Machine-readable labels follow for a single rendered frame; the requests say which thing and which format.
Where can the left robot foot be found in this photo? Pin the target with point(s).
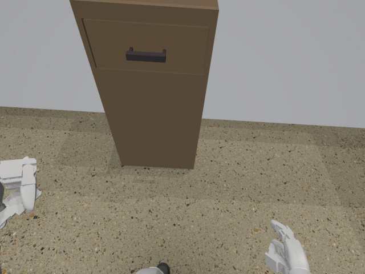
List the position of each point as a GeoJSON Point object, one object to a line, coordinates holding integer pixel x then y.
{"type": "Point", "coordinates": [164, 268]}

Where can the robot right hand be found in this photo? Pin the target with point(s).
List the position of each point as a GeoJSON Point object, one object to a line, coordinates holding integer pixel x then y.
{"type": "Point", "coordinates": [290, 256]}

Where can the cabinet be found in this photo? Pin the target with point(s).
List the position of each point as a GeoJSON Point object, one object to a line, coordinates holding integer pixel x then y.
{"type": "Point", "coordinates": [154, 116]}

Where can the handle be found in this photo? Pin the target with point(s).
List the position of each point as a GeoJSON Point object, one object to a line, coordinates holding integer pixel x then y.
{"type": "Point", "coordinates": [145, 56]}

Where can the drawer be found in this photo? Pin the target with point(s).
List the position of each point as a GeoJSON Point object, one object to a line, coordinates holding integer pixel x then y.
{"type": "Point", "coordinates": [110, 40]}

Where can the robot left hand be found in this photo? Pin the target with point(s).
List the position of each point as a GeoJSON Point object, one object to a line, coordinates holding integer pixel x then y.
{"type": "Point", "coordinates": [18, 175]}

